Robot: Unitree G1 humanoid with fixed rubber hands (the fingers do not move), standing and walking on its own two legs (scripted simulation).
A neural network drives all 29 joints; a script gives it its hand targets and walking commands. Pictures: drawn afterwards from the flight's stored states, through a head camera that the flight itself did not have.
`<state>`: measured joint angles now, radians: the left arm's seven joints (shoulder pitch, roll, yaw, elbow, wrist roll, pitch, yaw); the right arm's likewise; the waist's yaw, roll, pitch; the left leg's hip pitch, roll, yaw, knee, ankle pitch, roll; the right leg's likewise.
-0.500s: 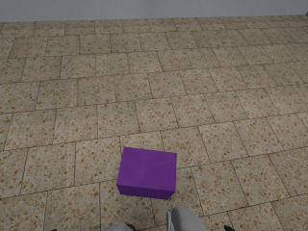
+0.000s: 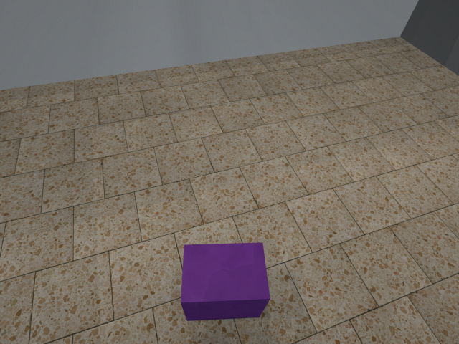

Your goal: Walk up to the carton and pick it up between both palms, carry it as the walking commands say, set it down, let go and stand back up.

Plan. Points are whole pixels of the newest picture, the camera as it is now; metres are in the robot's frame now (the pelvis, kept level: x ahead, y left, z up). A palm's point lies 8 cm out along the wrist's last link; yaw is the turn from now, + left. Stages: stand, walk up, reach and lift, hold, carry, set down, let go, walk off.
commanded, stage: walk up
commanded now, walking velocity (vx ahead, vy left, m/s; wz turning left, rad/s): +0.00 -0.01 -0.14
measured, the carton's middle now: (223, 283) +0.40 -0.02 -0.63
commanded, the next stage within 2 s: stand in 1.66 s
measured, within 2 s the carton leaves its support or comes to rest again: neither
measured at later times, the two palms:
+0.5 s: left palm out of the picture -0.08 +0.17 -0.14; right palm out of the picture -0.02 -0.25 -0.15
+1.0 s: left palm out of the picture +0.02 +0.22 -0.14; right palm out of the picture -0.09 -0.17 -0.13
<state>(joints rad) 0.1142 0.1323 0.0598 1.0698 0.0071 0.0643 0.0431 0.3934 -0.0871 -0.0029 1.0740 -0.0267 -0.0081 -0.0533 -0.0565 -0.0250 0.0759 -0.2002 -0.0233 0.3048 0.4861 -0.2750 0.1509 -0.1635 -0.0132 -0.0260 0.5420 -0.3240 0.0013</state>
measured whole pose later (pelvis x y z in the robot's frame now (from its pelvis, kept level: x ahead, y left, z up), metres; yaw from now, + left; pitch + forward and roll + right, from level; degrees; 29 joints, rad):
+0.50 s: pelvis -0.04 -0.01 +0.00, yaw +0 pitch -2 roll -1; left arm 0.34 0.03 0.01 1.15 0.04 0.03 0.02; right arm 0.24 -0.21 -0.05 1.11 -0.01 0.03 -0.04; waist 0.00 0.09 0.02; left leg -0.26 0.01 0.29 0.49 -0.22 0.13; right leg -0.21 0.02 -0.04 0.51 -0.26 -0.01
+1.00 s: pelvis -0.01 +0.00 +0.01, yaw -3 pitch +0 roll -1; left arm 0.22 0.14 0.03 1.14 0.00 0.00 0.05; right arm 0.38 -0.06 0.03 1.15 -0.01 -0.02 -0.05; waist -0.04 -0.02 0.03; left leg -0.11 -0.06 0.09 0.39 -0.28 0.09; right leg -0.18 0.00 0.04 0.41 -0.23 0.02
